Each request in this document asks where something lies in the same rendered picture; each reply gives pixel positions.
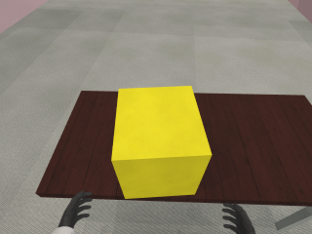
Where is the left robot hand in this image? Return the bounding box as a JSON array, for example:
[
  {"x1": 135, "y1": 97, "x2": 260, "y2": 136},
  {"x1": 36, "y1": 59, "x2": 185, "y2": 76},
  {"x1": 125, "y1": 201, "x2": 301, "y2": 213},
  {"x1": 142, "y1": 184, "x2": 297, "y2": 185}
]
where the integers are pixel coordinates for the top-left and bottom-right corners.
[{"x1": 58, "y1": 190, "x2": 93, "y2": 228}]

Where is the carton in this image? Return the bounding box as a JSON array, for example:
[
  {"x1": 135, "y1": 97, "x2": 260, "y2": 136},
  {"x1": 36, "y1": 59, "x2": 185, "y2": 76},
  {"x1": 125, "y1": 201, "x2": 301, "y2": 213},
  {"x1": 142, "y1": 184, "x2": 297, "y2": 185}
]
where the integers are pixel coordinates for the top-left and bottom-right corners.
[{"x1": 111, "y1": 86, "x2": 213, "y2": 199}]

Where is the right robot hand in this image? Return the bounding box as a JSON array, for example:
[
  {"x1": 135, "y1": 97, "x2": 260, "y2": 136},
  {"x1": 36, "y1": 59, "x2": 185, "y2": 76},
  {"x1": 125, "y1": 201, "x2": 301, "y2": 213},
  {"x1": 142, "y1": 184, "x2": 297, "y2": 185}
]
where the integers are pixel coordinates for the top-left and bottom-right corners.
[{"x1": 222, "y1": 203, "x2": 256, "y2": 234}]

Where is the table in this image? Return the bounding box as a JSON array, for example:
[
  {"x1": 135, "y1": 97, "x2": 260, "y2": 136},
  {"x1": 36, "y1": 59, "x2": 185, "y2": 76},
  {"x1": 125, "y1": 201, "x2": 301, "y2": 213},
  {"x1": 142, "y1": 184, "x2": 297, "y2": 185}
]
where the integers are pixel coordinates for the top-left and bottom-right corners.
[{"x1": 35, "y1": 91, "x2": 312, "y2": 231}]

